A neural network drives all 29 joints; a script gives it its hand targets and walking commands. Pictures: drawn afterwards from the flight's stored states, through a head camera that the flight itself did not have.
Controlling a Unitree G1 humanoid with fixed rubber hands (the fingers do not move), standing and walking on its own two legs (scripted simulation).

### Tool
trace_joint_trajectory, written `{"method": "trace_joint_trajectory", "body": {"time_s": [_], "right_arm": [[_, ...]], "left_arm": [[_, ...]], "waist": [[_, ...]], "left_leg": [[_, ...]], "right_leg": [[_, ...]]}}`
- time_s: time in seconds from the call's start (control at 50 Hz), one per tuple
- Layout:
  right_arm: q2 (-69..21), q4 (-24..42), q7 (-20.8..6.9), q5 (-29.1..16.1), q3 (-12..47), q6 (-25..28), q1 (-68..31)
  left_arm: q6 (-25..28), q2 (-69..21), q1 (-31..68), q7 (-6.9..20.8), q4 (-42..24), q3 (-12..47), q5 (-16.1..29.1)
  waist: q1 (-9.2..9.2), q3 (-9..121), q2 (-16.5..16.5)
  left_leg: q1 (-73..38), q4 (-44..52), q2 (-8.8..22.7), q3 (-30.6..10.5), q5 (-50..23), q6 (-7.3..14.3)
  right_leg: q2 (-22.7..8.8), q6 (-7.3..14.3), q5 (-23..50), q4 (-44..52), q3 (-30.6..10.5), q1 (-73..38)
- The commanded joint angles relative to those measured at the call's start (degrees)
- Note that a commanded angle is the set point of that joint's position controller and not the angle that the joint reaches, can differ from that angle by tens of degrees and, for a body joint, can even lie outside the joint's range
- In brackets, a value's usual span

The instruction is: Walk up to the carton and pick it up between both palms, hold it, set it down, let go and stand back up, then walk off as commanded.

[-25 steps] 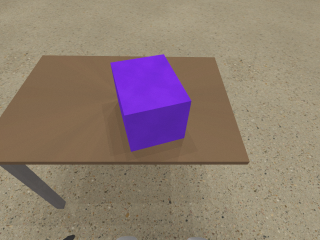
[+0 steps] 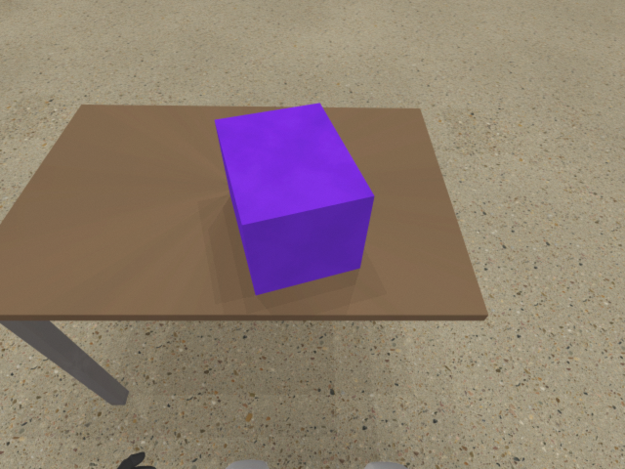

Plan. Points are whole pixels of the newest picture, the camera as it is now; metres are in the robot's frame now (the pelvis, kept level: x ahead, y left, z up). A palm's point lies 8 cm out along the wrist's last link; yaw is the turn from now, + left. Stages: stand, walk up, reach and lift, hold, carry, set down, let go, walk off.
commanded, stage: walk up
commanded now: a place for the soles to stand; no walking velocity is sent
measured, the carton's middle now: (288, 195) +0.56 +0.06 -0.02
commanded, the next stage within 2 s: reach and lift in 1.90 s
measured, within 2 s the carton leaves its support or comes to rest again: neither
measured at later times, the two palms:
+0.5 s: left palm out of the picture +0.10 +0.31 -0.13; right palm out of the picture +0.09 -0.28 -0.11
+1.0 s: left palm out of the picture +0.12 +0.33 -0.13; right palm (529, 465) +0.14 -0.27 -0.09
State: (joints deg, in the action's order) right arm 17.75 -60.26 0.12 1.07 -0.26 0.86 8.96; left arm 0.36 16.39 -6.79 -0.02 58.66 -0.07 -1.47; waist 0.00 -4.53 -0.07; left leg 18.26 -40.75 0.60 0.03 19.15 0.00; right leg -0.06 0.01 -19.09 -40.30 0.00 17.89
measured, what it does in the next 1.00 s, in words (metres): lifts its left foot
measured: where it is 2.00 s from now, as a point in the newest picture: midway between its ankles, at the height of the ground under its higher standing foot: outside the picture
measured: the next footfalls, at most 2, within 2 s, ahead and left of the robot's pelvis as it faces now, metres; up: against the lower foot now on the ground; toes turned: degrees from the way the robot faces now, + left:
right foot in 1.16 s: +0.14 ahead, -0.11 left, +0.00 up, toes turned +1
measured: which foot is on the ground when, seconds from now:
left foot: down 0.00-1.00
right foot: down 0.00-0.88, up 0.90-1.00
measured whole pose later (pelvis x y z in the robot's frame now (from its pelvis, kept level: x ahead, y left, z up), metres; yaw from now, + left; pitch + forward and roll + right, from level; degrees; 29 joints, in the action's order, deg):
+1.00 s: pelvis +0.07 +0.04 +0.00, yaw +2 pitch -2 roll -2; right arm 20.6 -54.4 0.3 1.3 -3.8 4.1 11.7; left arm 2.0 19.9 -10.0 0.0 58.6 -0.4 -1.5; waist 0.0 -6.8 -0.9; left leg 18.5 -41.5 -0.1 -0.6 20.5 1.5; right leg -2.1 -1.2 -28.5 -50.5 0.1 20.9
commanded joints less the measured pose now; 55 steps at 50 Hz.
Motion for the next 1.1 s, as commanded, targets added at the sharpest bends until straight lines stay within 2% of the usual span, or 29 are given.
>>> {"method": "trace_joint_trajectory", "body": {"time_s": [0.0, 0.14, 0.16, 0.2, 0.24, 0.26, 0.3, 0.34, 0.36, 0.38, 0.4, 0.44, 0.48, 0.54, 0.58, 0.6, 0.62, 0.64, 0.68, 0.72, 0.78, 0.82, 0.84, 0.86, 0.88, 0.9, 0.92, 0.98, 1.08], "right_arm": [[13.1, 3.5, 0.4, -0.2, -2.9, 1.0, -4.1], [13.4, 3.2, 0.2, -0.1, -2.9, 0.9, -4.4], [15.6, 3.8, -0.4, 0.4, -4.2, 1.5, -0.7], [14.9, 4.7, -1.0, 1.1, -4.6, 1.1, -2.0], [13.3, 5.0, -1.0, 1.2, -4.9, 1.0, -0.9], [13.8, 5.3, -1.0, 1.2, -5.1, 1.2, -0.3], [13.4, 5.1, -1.3, 0.9, -5.2, 2.1, 1.7], [12.8, 2.8, -1.3, 1.0, -5.4, 3.0, 6.9], [15.5, 2.4, -0.9, 1.4, -6.1, 3.6, 8.9], [18.5, 2.5, -0.8, 1.2, -6.5, 3.9, 8.5], [20.2, 3.1, -0.5, 1.1, -6.7, 4.3, 9.3], [19.8, 3.3, 0.4, 0.8, -6.8, 4.6, 10.8], [19.1, 3.9, 1.0, 0.7, -6.6, 4.4, 10.2], [19.7, 5.6, 0.9, 0.0, -6.9, 3.4, 6.9], [17.5, 7.2, 0.6, -0.6, -6.3, 2.5, 1.8], [14.1, 8.9, 0.3, -1.1, -5.3, 2.5, -0.5], [11.5, 10.8, 0.2, -1.2, -4.6, 2.3, -1.6], [13.3, 10.7, 0.9, -0.4, -5.2, 1.6, -2.0], [15.3, 10.6, 0.4, -0.2, -5.8, 1.8, -1.4], [14.2, 10.8, -0.3, -0.2, -5.7, 2.6, -1.2], [14.1, 11.2, -0.9, -0.1, -6.3, 3.2, -0.2], [12.4, 8.8, -0.3, -0.1, -6.2, 4.2, 6.8], [13.5, 6.4, 0.4, 0.3, -7.0, 4.7, 12.8], [19.7, 5.6, 1.2, 1.2, -8.7, 5.1, 16.0], [24.7, 6.3, 1.0, 0.0, -9.3, 5.2, 14.3], [22.8, 7.2, 1.0, -0.7, -8.7, 5.2, 10.9], [21.1, 7.7, 1.2, -0.8, -8.2, 5.2, 9.7], [19.5, 8.6, 1.5, -0.4, -7.4, 4.8, 8.0], [19.8, 10.0, 1.1, -0.3, -7.2, 3.8, 4.1]], "left_arm": [[2.4, 15.9, 5.3, -0.9, -2.1, -3.9, 1.1], [2.2, 16.1, 6.0, -0.7, -1.7, -3.8, 0.9], [2.5, 18.0, 1.5, -0.1, -2.7, -4.9, -0.1], [2.4, 20.0, -2.4, 0.1, -2.2, -6.0, -0.7], [2.9, 21.7, -3.2, -0.2, -2.7, -6.6, -1.0], [3.2, 21.7, -1.8, -0.3, -3.6, -6.7, -1.1], [3.3, 21.0, 1.0, -0.3, -4.5, -6.3, -1.2], [2.7, 18.1, 3.1, 0.1, -5.3, -5.1, -0.8], [2.6, 14.8, 3.7, 0.1, -6.2, -4.3, -0.3], [2.6, 12.7, 2.9, 0.0, -6.2, -3.7, 0.1], [2.4, 14.5, 2.7, -0.5, -6.4, -4.2, 0.1], [2.9, 14.3, 2.2, -0.7, -6.6, -4.0, -0.1], [3.4, 14.5, 0.2, -0.7, -6.5, -4.0, 0.5], [3.8, 15.0, -3.2, -0.4, -5.3, -4.4, 0.5], [4.4, 14.6, -8.3, -0.8, -3.2, -4.5, 0.2], [5.1, 17.5, -12.7, -1.3, -2.4, -5.4, -0.6], [5.4, 23.3, -13.4, -1.5, -2.4, -6.8, -0.6], [5.2, 23.3, -11.8, -1.2, -3.1, -6.4, 0.3], [5.0, 22.6, -9.0, -1.2, -4.5, -6.5, 0.7], [4.8, 21.7, -8.6, -1.3, -4.8, -6.7, 0.1], [4.5, 22.2, -8.1, -0.8, -5.9, -6.8, -0.3], [3.8, 21.2, -3.1, -0.3, -7.6, -5.9, 0.4], [3.5, 18.4, -1.2, -0.3, -8.4, -4.9, 0.8], [3.3, 13.1, -0.9, -0.2, -9.6, -3.5, 1.5], [2.4, 14.6, -2.7, -0.6, -7.8, -4.0, 1.3], [1.7, 17.1, -1.2, -0.8, -7.4, -4.4, 0.9], [1.8, 16.9, -0.1, -0.7, -7.6, -4.4, 0.9], [2.1, 16.2, -2.7, 0.1, -6.3, -4.6, 0.3], [2.5, 16.3, -3.5, 0.1, -4.9, -5.0, 0.3]], "waist": [[-0.28, 3.6, -1.6], [-0.14, 2.7, -0.8], [0.71, 5.0, -2.8], [2.46, -0.1, -4.9], [2.31, -1.9, -10.5], [1.86, -2.5, -9.0], [0.09, -0.6, -8.3], [-2.65, 3.4, -6.8], [-3.22, 5.3, 2.4], [-2.12, 5.0, 9.4], [-2.36, 4.6, 7.3], [-2.66, 4.6, 4.9], [-1.69, 6.4, 6.4], [0.0, 8.3, 6.9], [3.48, 8.9, 5.0], [5.34, 11.1, -1.4], [5.36, 8.6, -12.2], [4.34, 5.9, -10.8], [3.38, 2.4, -7.5], [3.39, 0.9, -9.8], [2.7, 1.9, -10.2], [-1.79, 4.7, -9.4], [-4.58, 7.9, -4.7], [-5.42, 9.0, 11.5], [-3.16, 7.1, 11.7], [-2.62, 4.2, 5.8], [-2.07, 2.2, 3.7], [-1.03, 4.7, 7.5], [0.03, 5.1, 7.1]], "left_leg": [[-3.7, 12.9, 5.3, -7.2, -10.6, 3.1], [-2.3, 14.3, 5.3, -7.8, -7.7, 3.0], [-0.1, 12.5, 3.5, -7.4, 11.0, 5.0], [10.8, 8.2, 1.1, -6.6, 19.4, 4.0], [12.4, -5.7, -0.4, -0.4, 12.0, 2.2], [12.2, -7.4, 1.5, -1.2, 12.4, 1.8], [6.1, 0.4, 2.5, -0.7, 10.4, 2.4], [-7.3, 14.1, 1.0, -2.9, 4.4, 3.7], [-13.6, 19.0, 7.6, -16.0, -1.4, 5.8], [-18.0, 22.6, 15.4, -28.4, -6.0, 9.4], [-20.6, 21.4, 18.4, -32.1, -11.5, 13.1], [-25.4, 16.7, 19.6, -30.6, -29.5, 15.6], [-24.6, 14.2, 18.3, -25.5, -41.3, 14.5], [-18.4, 12.1, 15.5, -19.7, -34.4, 11.8], [-8.0, 4.7, 11.1, -12.7, -28.3, 8.3], [2.2, -6.1, 5.6, -6.6, -25.3, 4.7], [16.6, -16.2, -3.6, 0.2, -6.2, 1.8], [17.9, -18.4, -2.5, -2.4, 16.4, 1.9], [19.7, -21.1, -0.6, -3.1, 16.0, 1.5], [19.2, -12.8, 1.4, -2.2, 14.4, 1.2], [12.4, -3.3, 1.4, -0.2, 13.9, 1.2], [-1.5, 12.3, -0.6, 3.3, 1.2, 2.2], [-12.7, 17.8, -0.3, -0.2, -7.0, 2.3], [-20.3, 22.9, 12.0, -22.0, -14.2, 5.0], [-21.5, 23.0, 21.3, -35.0, -22.2, 10.7], [-17.9, 19.5, 20.8, -32.3, -23.3, 13.7], [-17.4, 17.9, 19.5, -28.9, -26.6, 14.5], [-15.1, 15.6, 15.8, -20.9, -28.4, 12.2], [-6.7, 13.9, 14.6, -19.0, -20.2, 12.3]], "right_leg": [[-7.5, 3.5, 5.9, 16.3, -8.1, -2.3], [-7.0, 3.2, 2.6, 16.7, -8.1, -2.2], [-4.8, 4.8, -15.5, 16.1, -7.4, -4.2], [-8.6, 8.2, -31.0, 21.4, -17.2, -5.6], [-18.7, 13.0, -32.5, 29.2, -27.8, -4.7], [-19.9, 13.8, -27.6, 28.4, -27.5, -3.9], [-17.2, 12.1, -17.9, 23.4, -20.5, -2.0], [-9.7, 7.0, -6.1, 14.0, -10.2, 2.3], [-3.7, 3.4, 0.7, 1.7, -3.7, 8.5], [1.1, 0.7, -8.6, -6.7, 2.4, 15.2], [0.2, 1.1, -15.4, -9.7, 0.1, 18.9], [-1.5, 1.5, -17.0, -11.9, -0.6, 22.1], [-2.3, 1.6, -13.5, -9.9, 0.0, 18.7], [-1.3, 2.4, -6.6, 0.3, 2.5, 8.5], [-1.3, 4.0, 4.6, 12.2, 1.5, -5.8], [-6.8, 6.7, 8.8, 15.9, -8.5, -16.2], [-16.6, 11.4, 15.3, 19.7, -23.8, -23.3], [-23.6, 16.1, 22.4, 20.0, -27.9, -19.3], [-22.6, 17.7, 23.4, 18.0, -23.9, -18.4], [-19.6, 15.1, 25.4, 16.4, -18.4, -18.1], [-19.7, 14.4, 25.8, 13.9, -16.4, -14.6], [-14.8, 10.3, 28.7, 5.5, -8.0, -8.6], [-11.1, 6.9, 27.2, -4.1, -4.5, -2.4], [-2.6, 1.2, 11.2, -19.4, 1.2, 10.8], [2.0, 0.4, -13.1, -18.4, -0.8, 18.5], [-1.2, 1.1, -14.8, -20.2, -4.1, 18.3], [-2.1, 1.5, -14.5, -20.4, -2.8, 19.4], [-3.5, 1.5, -12.6, -13.8, -0.7, 15.1], [-2.0, 2.0, -8.4, -3.6, 1.7, 5.2]]}}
